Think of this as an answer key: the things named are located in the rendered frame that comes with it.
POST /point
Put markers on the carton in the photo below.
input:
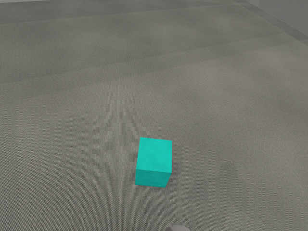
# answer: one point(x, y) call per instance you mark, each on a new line
point(154, 162)

